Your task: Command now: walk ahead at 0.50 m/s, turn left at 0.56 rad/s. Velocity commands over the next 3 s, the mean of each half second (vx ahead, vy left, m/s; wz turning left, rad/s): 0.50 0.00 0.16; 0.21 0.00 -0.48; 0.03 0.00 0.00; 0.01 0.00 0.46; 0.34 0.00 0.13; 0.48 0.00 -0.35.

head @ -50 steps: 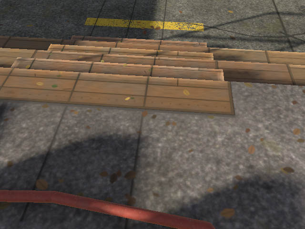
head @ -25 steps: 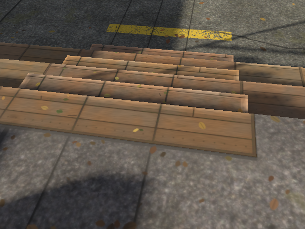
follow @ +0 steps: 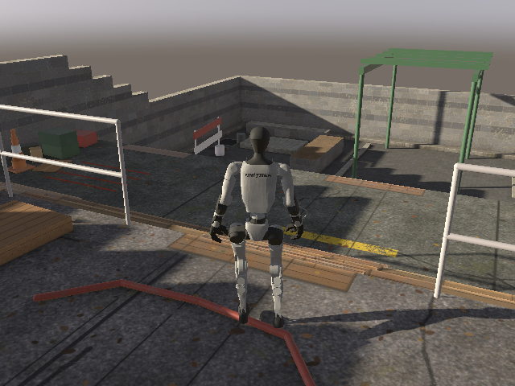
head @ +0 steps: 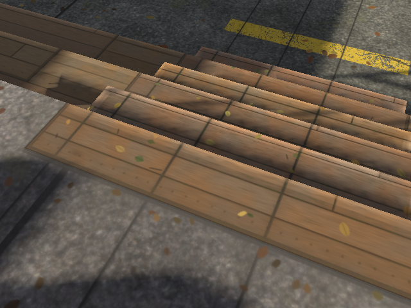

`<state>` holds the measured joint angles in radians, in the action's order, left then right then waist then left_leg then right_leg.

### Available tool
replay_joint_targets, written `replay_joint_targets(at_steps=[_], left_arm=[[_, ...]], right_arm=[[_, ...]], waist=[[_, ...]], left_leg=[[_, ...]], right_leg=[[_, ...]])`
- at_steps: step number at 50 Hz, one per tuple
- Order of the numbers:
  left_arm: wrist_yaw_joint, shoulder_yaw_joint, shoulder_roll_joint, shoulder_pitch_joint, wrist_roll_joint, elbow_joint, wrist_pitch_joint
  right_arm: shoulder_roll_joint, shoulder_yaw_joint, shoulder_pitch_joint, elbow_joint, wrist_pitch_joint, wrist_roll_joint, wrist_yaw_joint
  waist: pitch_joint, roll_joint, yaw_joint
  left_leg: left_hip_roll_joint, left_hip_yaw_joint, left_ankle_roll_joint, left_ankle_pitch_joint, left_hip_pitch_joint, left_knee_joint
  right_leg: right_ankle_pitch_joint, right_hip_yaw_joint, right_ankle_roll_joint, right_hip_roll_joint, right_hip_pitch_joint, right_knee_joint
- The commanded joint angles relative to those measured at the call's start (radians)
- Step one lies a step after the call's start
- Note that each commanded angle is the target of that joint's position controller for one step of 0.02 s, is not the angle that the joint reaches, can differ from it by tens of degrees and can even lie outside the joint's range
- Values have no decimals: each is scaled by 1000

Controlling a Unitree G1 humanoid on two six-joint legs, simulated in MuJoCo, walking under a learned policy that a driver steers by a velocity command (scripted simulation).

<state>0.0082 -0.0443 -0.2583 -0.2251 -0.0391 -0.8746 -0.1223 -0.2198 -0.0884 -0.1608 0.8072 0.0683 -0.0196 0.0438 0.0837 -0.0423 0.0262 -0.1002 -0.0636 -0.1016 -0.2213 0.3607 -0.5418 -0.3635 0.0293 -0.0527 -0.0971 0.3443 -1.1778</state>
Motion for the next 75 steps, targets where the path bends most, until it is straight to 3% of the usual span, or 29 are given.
replay_joint_targets(at_steps=[1,5,12,14,15,16,17,18,19,20,23,28,29,31,36,37,38,39,40,43,47,51,57,58,59,62,65,71,75], left_arm=[[0,-29,-76,38,0,103,-14],[17,-21,-51,98,50,109,5],[43,-40,-117,-34,-1,24,39],[42,-58,-122,-242,10,-91,41],[45,-56,-113,-362,36,-151,37],[49,-33,-123,-292,55,-135,18],[57,-13,-105,-173,36,-72,11],[63,-52,-210,-136,33,-60,16],[70,-40,-160,-63,36,-14,13],[58,-40,-182,-7,53,1,9],[4,-28,-135,-48,50,-12,-1],[-32,-27,-106,-210,32,-55,17],[-1,-10,-50,-297,131,-79,-4],[31,-32,-84,-287,108,-71,-4],[35,-61,-129,-159,82,-18,-1],[42,-48,-93,-128,73,12,0],[42,-18,16,-171,72,71,-1],[37,-18,18,-230,86,73,-5],[28,-40,-54,-151,92,74,12],[-13,-45,-36,-181,130,53,48],[65,-20,-20,-94,94,100,61],[67,-14,-70,-21,90,150,71],[76,-42,-112,-17,35,182,22],[61,-59,-203,-18,20,214,12],[58,-62,-223,-30,18,238,0],[44,-49,-147,43,17,232,-10],[51,-58,-177,197,36,287,0],[-13,-87,-178,-13,55,218,18],[-49,-79,-168,159,66,241,17]], right_arm=[[-85,-14,2,-56,18,-3,-18],[-184,-45,-1,-62,19,-9,-49],[-112,-26,46,-38,41,8,-54],[-51,-9,73,-23,33,20,-47],[-30,-3,126,-38,31,25,-47],[30,8,-18,-67,29,33,-49],[42,20,-213,-41,39,24,-43],[-2,11,-261,-56,52,-29,-33],[-110,-9,-50,-82,46,-37,-52],[-124,-13,34,-114,37,-35,-67],[-132,-19,91,-116,26,22,-84],[-31,10,210,-120,36,19,-68],[61,50,115,-86,26,113,-27],[2,32,155,-97,18,99,-9],[-136,-9,105,-81,51,33,-50],[-165,-15,11,-70,67,17,-58],[-259,-28,-118,-74,78,20,-72],[-226,-19,-182,-50,70,68,-68],[-205,-29,-114,-58,74,89,-76],[-80,9,89,-135,62,35,-97],[-190,-39,79,-160,61,65,-116],[-211,-60,20,-155,56,74,-90],[-119,-6,93,-128,21,56,-47],[-47,14,-55,-131,13,57,-37],[-64,19,-92,-122,31,50,-35],[-138,2,-56,-63,25,59,-25],[-134,9,-115,-43,29,45,-5],[-149,23,-43,-102,42,47,-39],[-126,27,-83,-95,45,46,-21]], waist=[[-102,22,-44],[-78,99,-52],[-125,169,-126],[-163,33,-200],[-90,-159,-259],[6,-377,-95],[-11,-379,37],[-102,-332,75],[-50,-35,3],[-36,-41,14],[-60,-79,-16],[-97,-54,-89],[-158,-3,-90],[-93,-22,-94],[-145,-20,-6],[-269,30,33],[-478,243,25],[-506,299,13],[-247,155,5],[-122,174,-91],[-144,146,-57],[-145,151,-28],[-191,89,-87],[-313,-96,-15],[-264,-117,-31],[-173,-47,-33],[-146,-46,26],[-73,-79,-92],[-74,-31,-23]], left_leg=[[256,364,-153,76,-196,305],[198,240,-122,59,-7,308],[270,181,-30,-106,-92,89],[202,59,20,-132,-27,-201],[112,-4,52,-263,84,-581],[45,47,60,-411,344,-897],[64,101,47,-397,436,-1018],[92,115,41,-297,560,-1032],[163,141,10,-170,544,-933],[191,173,14,-95,510,-851],[204,195,51,5,378,-565],[93,112,106,127,222,-121],[116,80,142,191,162,-105],[120,66,145,195,139,-58],[114,62,28,288,-75,148],[188,103,-68,496,-302,157],[456,391,-329,901,-674,159],[647,604,-443,875,-781,219],[601,499,-310,571,-540,266],[425,195,-152,307,-149,401],[345,7,-128,335,-147,411],[455,88,-176,382,-304,391],[337,-22,1,167,-123,209],[220,-146,112,-54,-71,41],[168,-58,165,-297,101,-55],[213,19,224,-297,115,-174],[200,0,212,-107,-85,-243],[191,29,84,-138,125,-149],[130,-20,-11,49,-83,40]], right_leg=[[-33,49,-1,-41,205,140],[300,-16,51,34,46,501],[505,15,47,-42,-46,578],[508,-70,46,8,-248,615],[522,-47,30,10,-270,711],[589,220,-10,-24,-271,693],[690,402,-56,-85,-261,713],[87,758,-217,-246,-316,888],[-271,798,-194,-237,-187,999],[-338,814,-200,-251,-103,996],[-129,574,-175,-124,-69,991],[518,292,-143,-33,-178,900],[436,258,-202,-1,-189,892],[513,293,-225,-31,-148,881],[776,361,-125,-17,-228,738],[749,329,-74,65,-173,636],[370,189,29,238,51,373],[-325,102,64,285,258,174],[-306,90,57,167,334,29],[-113,13,74,70,120,76],[13,-96,89,69,35,286],[68,-41,51,15,100,472],[521,-59,-75,73,-283,832],[975,164,-252,-134,-449,810],[965,355,-367,-284,-466,829],[614,182,-190,-173,-310,824],[507,61,-154,-125,-50,808],[227,232,-277,-292,-288,877],[118,82,-167,-210,-191,875]])
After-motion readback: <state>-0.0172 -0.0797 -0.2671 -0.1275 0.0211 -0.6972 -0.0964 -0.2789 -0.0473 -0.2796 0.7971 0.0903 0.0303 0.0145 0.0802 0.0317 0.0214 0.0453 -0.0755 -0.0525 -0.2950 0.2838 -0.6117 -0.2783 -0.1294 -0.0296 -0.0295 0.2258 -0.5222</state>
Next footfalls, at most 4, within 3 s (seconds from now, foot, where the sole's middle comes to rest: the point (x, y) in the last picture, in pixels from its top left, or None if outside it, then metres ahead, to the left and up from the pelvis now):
0.30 right None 0.31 -0.15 -0.81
0.74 left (191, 295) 0.50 0.08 -0.81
1.14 right None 0.45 -0.17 -0.81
1.52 left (200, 293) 0.51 0.05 -0.81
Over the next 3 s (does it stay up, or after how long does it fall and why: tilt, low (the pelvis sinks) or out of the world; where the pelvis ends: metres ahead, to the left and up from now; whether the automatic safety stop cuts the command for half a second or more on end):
stays up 0.83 -0.03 -0.04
